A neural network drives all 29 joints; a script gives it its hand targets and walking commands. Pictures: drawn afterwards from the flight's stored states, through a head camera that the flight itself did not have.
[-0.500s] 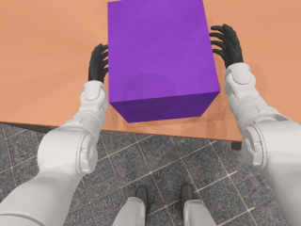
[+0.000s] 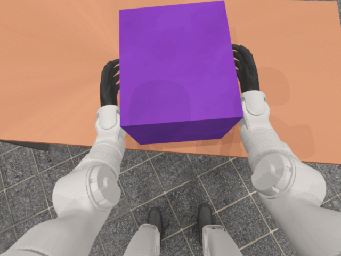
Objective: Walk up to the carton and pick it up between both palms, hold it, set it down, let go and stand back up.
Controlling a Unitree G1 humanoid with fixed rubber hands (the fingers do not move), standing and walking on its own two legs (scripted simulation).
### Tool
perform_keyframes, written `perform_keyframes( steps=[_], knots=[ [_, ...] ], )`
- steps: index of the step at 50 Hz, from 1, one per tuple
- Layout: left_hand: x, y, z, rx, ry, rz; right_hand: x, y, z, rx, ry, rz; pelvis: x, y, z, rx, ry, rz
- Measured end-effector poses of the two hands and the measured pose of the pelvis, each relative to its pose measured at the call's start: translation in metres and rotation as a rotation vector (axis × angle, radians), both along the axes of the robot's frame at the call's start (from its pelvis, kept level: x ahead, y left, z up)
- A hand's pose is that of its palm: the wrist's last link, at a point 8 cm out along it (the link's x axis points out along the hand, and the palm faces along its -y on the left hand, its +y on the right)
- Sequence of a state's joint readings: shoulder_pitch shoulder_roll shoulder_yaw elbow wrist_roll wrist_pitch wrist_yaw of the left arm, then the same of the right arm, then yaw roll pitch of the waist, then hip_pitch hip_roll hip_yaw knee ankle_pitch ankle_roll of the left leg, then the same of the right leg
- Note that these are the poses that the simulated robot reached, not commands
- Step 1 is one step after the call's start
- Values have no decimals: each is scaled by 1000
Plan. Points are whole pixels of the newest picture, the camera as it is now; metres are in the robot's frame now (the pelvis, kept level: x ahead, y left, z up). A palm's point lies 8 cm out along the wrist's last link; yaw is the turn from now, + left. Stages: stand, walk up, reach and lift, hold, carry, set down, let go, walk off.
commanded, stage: reach and lift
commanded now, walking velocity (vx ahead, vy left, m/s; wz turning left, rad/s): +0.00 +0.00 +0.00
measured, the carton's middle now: (176, 82) +0.49 +0.02 -0.06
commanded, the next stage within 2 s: none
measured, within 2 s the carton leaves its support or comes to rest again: neither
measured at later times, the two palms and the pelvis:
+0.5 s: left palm (111, 99) +0.44 +0.17 -0.04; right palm (249, 81) +0.48 -0.14 -0.03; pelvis +0.02 -0.01 +0.01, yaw +2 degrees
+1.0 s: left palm (111, 99) +0.44 +0.17 -0.04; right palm (249, 82) +0.48 -0.14 -0.03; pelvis +0.01 +0.00 +0.01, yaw +1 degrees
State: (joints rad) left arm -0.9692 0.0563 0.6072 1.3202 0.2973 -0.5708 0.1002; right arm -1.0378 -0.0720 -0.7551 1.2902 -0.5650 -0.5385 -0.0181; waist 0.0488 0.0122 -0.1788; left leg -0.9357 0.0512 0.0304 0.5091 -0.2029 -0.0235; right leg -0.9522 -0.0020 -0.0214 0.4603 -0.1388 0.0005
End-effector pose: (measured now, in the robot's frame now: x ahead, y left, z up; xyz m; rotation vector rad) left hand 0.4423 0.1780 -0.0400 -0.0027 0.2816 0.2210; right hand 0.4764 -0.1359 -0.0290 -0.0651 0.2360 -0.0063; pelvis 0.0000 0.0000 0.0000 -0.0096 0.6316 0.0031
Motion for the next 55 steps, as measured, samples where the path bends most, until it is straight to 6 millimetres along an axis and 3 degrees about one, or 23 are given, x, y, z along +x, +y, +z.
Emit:
perform_keyframes(
  steps=[22, 55],
  knots=[
    [-3, -4, 1, 18, 10, 13, 2, -3, 2, -30, 13, 16, 15, -8, 10, 1, -24, 30],
    [-3, -4, 0, 15, 12, 13, 1, -3, 1, -12, 17, 11, 12, -5, 9, 0, -10, 27]
  ],
)
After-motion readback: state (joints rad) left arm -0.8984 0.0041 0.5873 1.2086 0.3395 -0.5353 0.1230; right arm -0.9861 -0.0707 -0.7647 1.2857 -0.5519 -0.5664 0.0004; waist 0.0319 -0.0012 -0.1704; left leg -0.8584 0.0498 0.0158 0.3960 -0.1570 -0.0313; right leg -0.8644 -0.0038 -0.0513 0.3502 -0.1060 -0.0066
